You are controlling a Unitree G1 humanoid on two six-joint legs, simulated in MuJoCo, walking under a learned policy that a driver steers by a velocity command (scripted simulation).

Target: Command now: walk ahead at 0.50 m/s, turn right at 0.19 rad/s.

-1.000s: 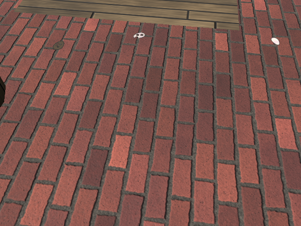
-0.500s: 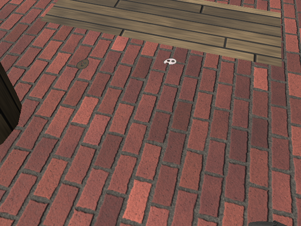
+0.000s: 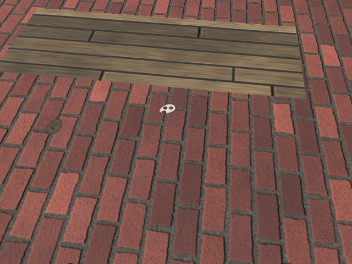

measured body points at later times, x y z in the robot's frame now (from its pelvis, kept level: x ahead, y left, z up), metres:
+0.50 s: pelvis +0.27 -0.02 +0.01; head +0.30 -0.03 +0.46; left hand +0.27 +0.26 -0.12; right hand +0.45 -0.28 -0.08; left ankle +0.44 +0.08 -0.70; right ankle +0.13 -0.08 -0.73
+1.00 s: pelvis +0.52 -0.07 +0.01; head +0.55 -0.08 +0.46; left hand +0.79 +0.06 -0.09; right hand +0.38 -0.28 -0.13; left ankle +0.45 +0.06 -0.73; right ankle +0.61 -0.22 -0.70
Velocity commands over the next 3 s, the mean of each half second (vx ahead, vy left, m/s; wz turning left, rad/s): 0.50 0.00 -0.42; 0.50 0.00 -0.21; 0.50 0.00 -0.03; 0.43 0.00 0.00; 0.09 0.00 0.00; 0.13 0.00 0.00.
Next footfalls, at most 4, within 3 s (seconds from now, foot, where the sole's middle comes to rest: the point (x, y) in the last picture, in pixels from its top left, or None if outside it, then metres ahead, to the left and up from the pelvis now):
0.02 right None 0.17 -0.08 -0.76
0.56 left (162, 257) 0.49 0.05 -0.76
1.06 right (231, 209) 0.66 -0.23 -0.76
1.62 left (205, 140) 1.01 -0.17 -0.76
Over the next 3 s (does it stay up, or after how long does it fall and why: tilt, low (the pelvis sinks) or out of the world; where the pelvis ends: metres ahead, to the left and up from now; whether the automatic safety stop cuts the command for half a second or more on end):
stays up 1.14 -0.31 0.01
